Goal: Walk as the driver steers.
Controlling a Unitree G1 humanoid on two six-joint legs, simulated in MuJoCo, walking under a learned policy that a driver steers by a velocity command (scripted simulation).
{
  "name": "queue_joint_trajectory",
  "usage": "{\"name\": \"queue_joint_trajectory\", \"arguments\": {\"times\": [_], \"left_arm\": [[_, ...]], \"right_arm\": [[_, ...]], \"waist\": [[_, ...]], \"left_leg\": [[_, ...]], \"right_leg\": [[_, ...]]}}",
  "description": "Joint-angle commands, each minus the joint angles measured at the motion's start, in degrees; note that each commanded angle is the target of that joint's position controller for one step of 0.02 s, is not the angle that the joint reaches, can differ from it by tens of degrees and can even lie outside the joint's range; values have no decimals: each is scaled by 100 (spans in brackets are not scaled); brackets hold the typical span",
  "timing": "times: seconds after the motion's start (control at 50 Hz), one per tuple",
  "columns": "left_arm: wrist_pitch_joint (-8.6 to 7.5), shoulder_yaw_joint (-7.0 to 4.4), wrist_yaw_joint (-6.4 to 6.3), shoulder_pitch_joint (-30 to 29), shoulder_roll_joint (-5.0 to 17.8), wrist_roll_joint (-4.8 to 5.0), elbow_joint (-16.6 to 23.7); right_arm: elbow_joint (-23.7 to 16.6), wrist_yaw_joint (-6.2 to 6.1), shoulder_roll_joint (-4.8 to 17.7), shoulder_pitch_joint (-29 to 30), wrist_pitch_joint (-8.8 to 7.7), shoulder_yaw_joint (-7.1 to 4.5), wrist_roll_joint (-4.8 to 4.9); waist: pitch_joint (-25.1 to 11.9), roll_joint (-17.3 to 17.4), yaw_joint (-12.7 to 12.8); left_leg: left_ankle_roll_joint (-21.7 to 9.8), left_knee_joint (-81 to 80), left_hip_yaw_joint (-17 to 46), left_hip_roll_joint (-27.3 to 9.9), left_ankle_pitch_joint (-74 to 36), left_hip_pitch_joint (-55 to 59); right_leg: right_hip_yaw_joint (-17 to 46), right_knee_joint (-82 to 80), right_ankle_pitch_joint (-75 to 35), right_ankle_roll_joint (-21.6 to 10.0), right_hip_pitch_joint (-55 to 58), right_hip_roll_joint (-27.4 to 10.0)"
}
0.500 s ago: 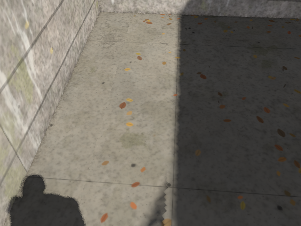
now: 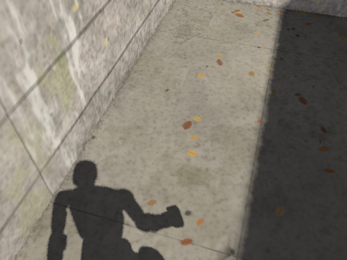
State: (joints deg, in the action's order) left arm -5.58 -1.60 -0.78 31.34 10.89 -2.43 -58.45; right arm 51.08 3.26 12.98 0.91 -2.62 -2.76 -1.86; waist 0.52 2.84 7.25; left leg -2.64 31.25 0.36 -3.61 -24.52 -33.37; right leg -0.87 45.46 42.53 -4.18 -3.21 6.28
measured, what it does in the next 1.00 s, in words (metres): goes down: left foot 0.17 m lower, then right foot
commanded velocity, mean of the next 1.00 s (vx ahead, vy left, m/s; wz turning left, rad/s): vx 0.20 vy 0.00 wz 0.00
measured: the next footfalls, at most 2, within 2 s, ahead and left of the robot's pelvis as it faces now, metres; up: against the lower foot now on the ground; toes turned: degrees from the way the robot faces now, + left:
left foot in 0.10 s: +0.25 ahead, +0.11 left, -0.17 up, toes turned +4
right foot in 0.44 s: +0.42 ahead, -0.09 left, -0.17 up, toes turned -1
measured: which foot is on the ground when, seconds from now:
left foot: up 0.00-0.08, down 0.10-0.96, up 0.98-1.00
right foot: down 0.00-0.10, up 0.12-0.42, down 0.44-1.00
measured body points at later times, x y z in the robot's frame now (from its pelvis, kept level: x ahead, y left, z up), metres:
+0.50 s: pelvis +0.24 +0.02 -0.11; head +0.26 +0.01 +0.33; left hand +0.34 +0.25 -0.25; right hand +0.21 -0.21 -0.27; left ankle +0.21 +0.11 -0.84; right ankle +0.32 -0.08 -0.84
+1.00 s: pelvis +0.36 -0.02 -0.12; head +0.37 -0.04 +0.33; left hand +0.40 +0.23 -0.25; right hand +0.27 -0.25 -0.28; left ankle +0.22 +0.10 -0.80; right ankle +0.38 -0.09 -0.84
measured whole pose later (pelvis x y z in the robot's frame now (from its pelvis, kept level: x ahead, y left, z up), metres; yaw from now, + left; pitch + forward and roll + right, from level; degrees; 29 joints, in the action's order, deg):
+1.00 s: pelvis +0.36 -0.02 -0.12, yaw +2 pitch -1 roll +0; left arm -4.9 -3.8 0.9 14.5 10.6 -1.2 -56.3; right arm 63.8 -0.2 10.9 -28.1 -2.8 -2.5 -1.2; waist 2.0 2.5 0.3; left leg -2.8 49.6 -0.2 -0.8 28.9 -8.5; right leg -5.5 36.9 17.3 -5.2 -18.1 2.3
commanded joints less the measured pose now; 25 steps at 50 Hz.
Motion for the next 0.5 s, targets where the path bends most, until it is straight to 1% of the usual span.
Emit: {"name": "queue_joint_trajectory", "arguments": {"times": [0.02, 0.04, 0.06, 0.08, 0.1, 0.12, 0.14, 0.16, 0.18, 0.2, 0.22, 0.24, 0.26, 0.28, 0.3, 0.32, 0.34, 0.36, 0.38, 0.42, 0.44, 0.46, 0.48, 0.5], "left_arm": [[107, -24, -101, 524, 391, -79, -108], [155, 22, -134, 633, 336, -102, -198], [206, 30, -168, 644, 365, -158, -262], [252, 12, -167, 570, 482, -121, -291], [253, -76, -125, 447, 637, 86, -304], [277, -131, -164, 865, 414, 379, -400], [285, -97, -324, 1100, 627, 706, -172], [277, -77, -330, 578, 769, 526, -47], [293, -68, -276, -91, 651, 324, 120], [338, -39, -118, -338, 546, 169, 178], [411, -114, -38, -662, 610, -141, 183], [511, -117, 35, -960, 486, -129, 322], [546, -67, 96, -857, 206, -110, 263], [522, -6, 133, -712, 5, -54, 204], [483, 37, 132, -599, -85, 15, 136], [441, 44, 127, -568, -62, 88, 112], [402, 50, 108, -621, -6, 140, 97], [388, 45, 88, -733, 66, 136, 104], [381, 35, 73, -979, 140, 97, 147], [344, 43, 83, -1163, 187, 37, 148], [320, 42, 86, -1197, 221, 4, 121], [253, 24, 57, -1183, 422, -22, 120], [227, -42, 14, -1142, 738, 13, 102], [290, -7, -10, -1294, 586, 136, 140]], "right_arm": [[-488, -57, 105, 867, -159, 45, 122], [-381, -85, 110, 467, -191, 48, 87], [-125, -132, 155, -142, -224, 26, 64], [250, -184, 277, -1134, -236, -29, -19], [562, -175, 470, -2223, -204, -117, -89], [883, -133, 1071, -3129, -219, -219, -121], [844, -138, 1275, -3310, -250, -291, 74], [580, -144, 769, -3111, -200, -153, 197], [503, -258, 561, -2726, -182, -105, 91], [298, -407, 451, -2035, -179, -46, 46], [305, -515, 341, -1995, -219, 9, 102], [351, -525, 232, -1681, -247, 84, 105], [444, -496, 233, -1657, -257, 94, 36], [439, -464, 302, -1580, -308, 87, 17], [420, -425, 236, -1474, -339, 106, 73], [423, -375, 239, -1500, -359, 104, 125], [491, -334, 262, -1633, -374, 98, 172], [525, -307, 249, -1732, -365, 98, 194], [570, -293, 209, -1789, -340, 110, 222], [615, -290, 158, -1840, -231, 123, 181], [636, -301, 185, -1908, -185, 119, 153], [694, -323, 137, -2297, -168, 128, 81], [856, -357, -83, -3247, -146, 162, 68], [1082, -418, -212, -3673, -28, 207, 151]], "waist": [[1073, -382, 317], [947, -313, 270], [741, -238, 45], [389, -112, -420], [-277, 2, -995], [-997, 868, -1080], [-2218, 1139, -1098], [-2215, 376, -1306], [-1737, 296, -1289], [-1540, -45, -989], [-1185, -140, -935], [-523, -375, -581], [-322, -155, -430], [-467, 187, -335], [-576, 384, -284], [-688, 547, -281], [-781, 555, -323], [-727, 444, -352], [-559, 377, -381], [-222, 164, -355], [-64, 3, -358], [-18, -461, -482], [-329, -1195, -912], [-532, -1328, -914]], "left_leg": [[6, -1112, -107, -36, -44, 54], [-27, -1493, -115, -13, -214, 433], [-88, -1860, -133, -29, -386, 932], [-144, -2213, -299, 37, -634, 2036], [-101, -2168, -144, -307, -1435, 3961], [-501, -172, 352, -1312, -5665, 6187], [-1328, 1265, 1491, -2507, -7104, 8094], [-1283, 722, 1314, -2357, -5007, 7629], [-1423, 271, 1292, -2142, -2997, 6873], [-1673, -324, 1466, -2039, -637, 5586], [-1625, -711, 1551, -2014, -495, 4121], [-1405, -1231, 980, -1570, -643, 2442], [-1245, -1331, 531, -1088, -1070, 1715], [-1138, -1304, 304, -873, -1340, 1563], [-1030, -1222, 91, -709, -1572, 1529], [-958, -1163, -20, -642, -1626, 1518], [-903, -1136, 1, -619, -1396, 1574], [-845, -1135, 74, -653, -927, 1543], [-784, -1162, 145, -683, -454, 1433], [-651, -1000, 300, -675, 749, 1262], [-543, -821, 372, -566, 1398, 1178], [-343, -554, 326, -359, 2268, 1123], [-180, -292, 132, -10, 3933, 1064], [-135, -176, -100, 220, 4952, 1380]], "right_leg": [[1246, -304, -3672, -662, -208, -1106], [1128, 184, -3981, -608, -60, -962], [1080, 924, -4313, -614, 69, -915], [908, 2069, -4697, -579, -180, -823], [601, 3446, -3511, -479, -1249, -549], [24, 5934, 1247, -93, -3149, 295], [534, 7023, 1369, 44, -4821, 108], [605, 6151, 720, 31, -5391, -348], [459, 5816, 276, 62, -5728, -584], [424, 4952, -702, 163, -5412, -763], [556, 4381, -1499, 194, -4542, -851], [501, 2685, -2266, 341, -3491, -1007], [279, 1862, -2701, 431, -2693, -884], [237, 1133, -3016, 437, -2208, -830], [150, 441, -3289, 411, -1803, -767], [81, 48, -3571, 366, -1465, -689], [62, -144, -3866, 309, -1210, -636], [51, -275, -4013, 263, -1079, -633], [51, -385, -4016, 208, -965, -655], [53, -939, -4052, 122, -688, -671], [151, -1430, -4226, 82, -444, -724], [589, -1859, -5499, 65, -124, -1162], [1232, -1624, -7131, -224, 400, -1964], [1492, -1744, -6889, -599, 116, -2242]]}}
